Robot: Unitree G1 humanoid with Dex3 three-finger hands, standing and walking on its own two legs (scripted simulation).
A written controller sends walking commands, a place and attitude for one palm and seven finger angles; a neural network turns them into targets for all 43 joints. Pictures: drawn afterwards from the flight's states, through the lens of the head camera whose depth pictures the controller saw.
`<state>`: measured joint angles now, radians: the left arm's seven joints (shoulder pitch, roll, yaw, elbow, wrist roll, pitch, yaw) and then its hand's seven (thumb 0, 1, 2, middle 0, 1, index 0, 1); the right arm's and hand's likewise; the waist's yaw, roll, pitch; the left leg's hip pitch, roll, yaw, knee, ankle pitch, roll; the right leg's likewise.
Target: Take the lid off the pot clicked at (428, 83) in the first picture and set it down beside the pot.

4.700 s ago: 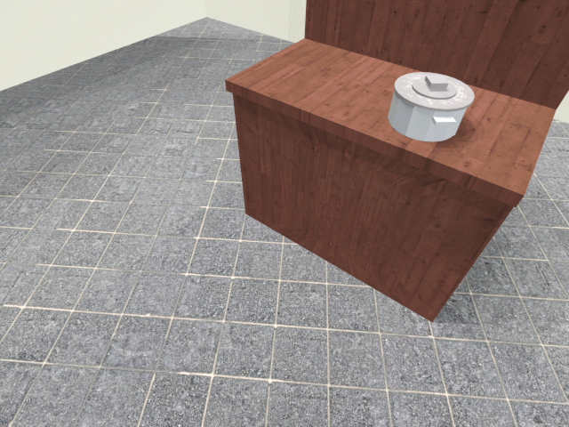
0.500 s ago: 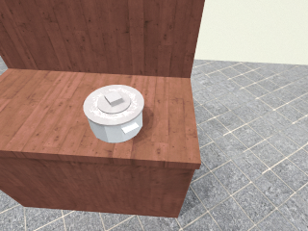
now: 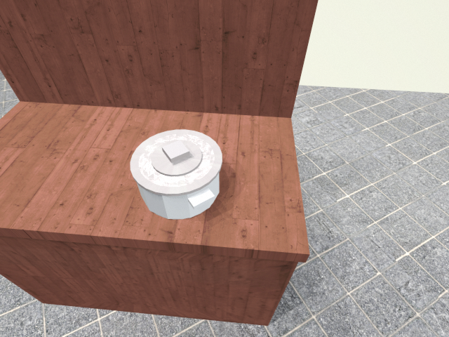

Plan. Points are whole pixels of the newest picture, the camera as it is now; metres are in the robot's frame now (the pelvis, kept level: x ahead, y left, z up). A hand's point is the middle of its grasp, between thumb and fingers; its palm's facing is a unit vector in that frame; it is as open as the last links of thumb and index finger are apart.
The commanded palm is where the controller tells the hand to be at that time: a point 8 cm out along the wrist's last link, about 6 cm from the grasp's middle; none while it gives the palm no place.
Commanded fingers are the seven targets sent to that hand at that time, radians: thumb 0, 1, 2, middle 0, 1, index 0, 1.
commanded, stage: come to a stop and stand still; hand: left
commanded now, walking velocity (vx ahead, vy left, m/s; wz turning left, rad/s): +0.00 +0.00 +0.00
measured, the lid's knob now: (175, 151) +0.48 +0.14 +0.06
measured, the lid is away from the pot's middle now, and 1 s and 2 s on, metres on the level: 0.00 0.00 0.00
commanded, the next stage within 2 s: look again from close up in 0.10 s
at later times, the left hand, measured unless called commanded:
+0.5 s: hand out of the picture +0.01 +0.20 -0.17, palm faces +0.00 -0.96 -0.27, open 7.4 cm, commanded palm none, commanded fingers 0.00 0.90 0.90 -0.20 -0.30 -0.20 -0.30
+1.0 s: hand out of the picture +0.04 +0.21 -0.17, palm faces -0.03 -0.96 -0.27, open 7.4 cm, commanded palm none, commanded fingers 0.00 0.90 0.90 -0.20 -0.30 -0.20 -0.30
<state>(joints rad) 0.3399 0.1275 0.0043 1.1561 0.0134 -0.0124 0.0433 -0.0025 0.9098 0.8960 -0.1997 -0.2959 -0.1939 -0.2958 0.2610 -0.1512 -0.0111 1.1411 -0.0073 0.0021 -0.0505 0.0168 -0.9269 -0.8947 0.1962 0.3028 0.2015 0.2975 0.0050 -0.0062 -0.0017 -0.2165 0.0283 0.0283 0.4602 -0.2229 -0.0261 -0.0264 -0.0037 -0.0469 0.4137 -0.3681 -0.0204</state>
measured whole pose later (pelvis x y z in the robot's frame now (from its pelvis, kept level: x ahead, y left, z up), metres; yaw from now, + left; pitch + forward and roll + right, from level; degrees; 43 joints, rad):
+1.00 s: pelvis +0.00 +0.02 -0.01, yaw -1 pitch +1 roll +1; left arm 0.23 0.16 -0.01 1.01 0.02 -0.01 0.04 0.00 0.91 0.90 -0.20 -0.30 -0.20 -0.30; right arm 0.19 -0.20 -0.02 1.04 -0.02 0.01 -0.01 0.01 -0.91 -0.89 0.20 0.30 0.20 0.30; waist -0.01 0.04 0.08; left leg -0.28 0.00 0.07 0.52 -0.26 0.01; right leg -0.12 -0.05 -0.01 0.52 -0.42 0.01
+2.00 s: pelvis -0.04 +0.01 +0.00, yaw -1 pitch -3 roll +0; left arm 0.61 0.25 0.12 0.01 -0.02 -0.05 0.06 0.01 0.90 0.90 -1.28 -1.48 -1.28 -1.48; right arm 0.24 -0.20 0.01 0.65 0.01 -0.10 -0.10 0.02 -0.91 -0.89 0.20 0.30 0.20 0.30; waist 0.03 0.05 0.03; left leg -0.23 0.03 0.03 0.45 -0.17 -0.01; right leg -0.05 0.00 -0.06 0.42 -0.32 -0.01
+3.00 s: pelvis -0.03 +0.01 +0.00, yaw -1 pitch +1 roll +0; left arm 0.53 0.61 0.12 -0.38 0.72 0.10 0.00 0.00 0.71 0.95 -1.22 -1.30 -1.21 -1.30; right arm 0.13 -0.29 0.00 0.55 0.01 0.12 -0.03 0.02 -0.91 -0.90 0.20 0.30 0.20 0.30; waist 0.06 0.12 -0.02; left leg -0.34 0.04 0.04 0.52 -0.20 -0.01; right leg -0.17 0.00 -0.05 0.51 -0.36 -0.01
